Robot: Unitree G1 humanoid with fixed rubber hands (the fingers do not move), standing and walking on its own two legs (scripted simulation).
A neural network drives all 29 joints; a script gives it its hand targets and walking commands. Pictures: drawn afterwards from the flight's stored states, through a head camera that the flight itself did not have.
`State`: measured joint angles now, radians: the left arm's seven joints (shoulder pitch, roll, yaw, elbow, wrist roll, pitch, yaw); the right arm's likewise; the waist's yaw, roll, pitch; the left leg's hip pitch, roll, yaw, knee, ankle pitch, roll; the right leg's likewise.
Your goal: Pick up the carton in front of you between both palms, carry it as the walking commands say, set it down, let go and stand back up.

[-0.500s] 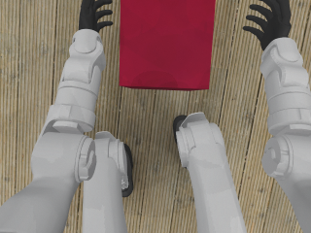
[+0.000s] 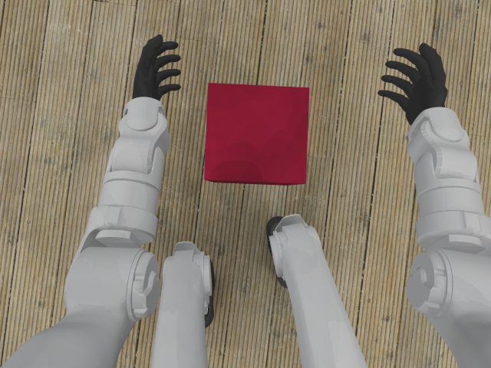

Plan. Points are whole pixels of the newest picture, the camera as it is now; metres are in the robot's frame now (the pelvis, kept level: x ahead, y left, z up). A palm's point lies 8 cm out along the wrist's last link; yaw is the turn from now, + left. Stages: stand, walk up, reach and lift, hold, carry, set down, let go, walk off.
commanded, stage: set down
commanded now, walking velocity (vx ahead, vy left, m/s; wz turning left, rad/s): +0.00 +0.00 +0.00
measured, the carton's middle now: (254, 142) +0.47 -0.09 -0.42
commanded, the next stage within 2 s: let go in 0.24 s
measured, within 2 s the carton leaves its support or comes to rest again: neither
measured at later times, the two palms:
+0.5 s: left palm (89, 118) +0.46 +0.09 +0.02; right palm out of the picture +0.39 -0.31 +0.02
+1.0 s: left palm out of the picture +0.32 +0.19 +0.14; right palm out of the picture +0.26 -0.25 +0.15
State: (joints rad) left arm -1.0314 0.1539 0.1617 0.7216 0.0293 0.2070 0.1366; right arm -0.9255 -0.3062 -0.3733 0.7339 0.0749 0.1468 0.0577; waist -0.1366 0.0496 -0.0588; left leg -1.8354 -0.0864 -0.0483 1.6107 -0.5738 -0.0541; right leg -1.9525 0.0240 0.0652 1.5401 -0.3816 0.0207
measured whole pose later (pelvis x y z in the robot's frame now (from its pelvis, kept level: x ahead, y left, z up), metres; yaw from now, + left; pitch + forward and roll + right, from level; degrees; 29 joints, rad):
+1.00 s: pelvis +0.10 -0.01 +0.23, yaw -3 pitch +10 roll +0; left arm 0.09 0.16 0.09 0.50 0.05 -0.01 0.00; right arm 0.19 -0.20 -0.05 0.42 0.02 0.00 0.07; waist -0.05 -0.02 0.01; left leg -0.37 -0.01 -0.09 0.51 -0.32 -0.02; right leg -0.48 0.03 0.05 0.51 -0.20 0.00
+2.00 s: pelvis +0.12 -0.01 +0.23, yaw -2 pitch +0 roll +0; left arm 0.18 0.32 0.04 0.81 0.04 0.01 0.02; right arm 0.23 -0.35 -0.03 0.71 -0.04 0.01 -0.02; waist 0.01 0.05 0.02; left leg -0.12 0.00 -0.10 0.49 -0.36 -0.02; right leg -0.24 0.03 0.02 0.52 -0.27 -0.01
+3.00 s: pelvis +0.10 -0.01 +0.24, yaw -3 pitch -2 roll +0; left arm 0.12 0.37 0.01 1.04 0.02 0.00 0.01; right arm 0.19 -0.40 0.01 0.95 -0.03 -0.01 -0.02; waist 0.01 0.03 0.03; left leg -0.06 0.00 -0.07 0.38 -0.28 -0.02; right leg -0.19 0.02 0.04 0.41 -0.18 -0.01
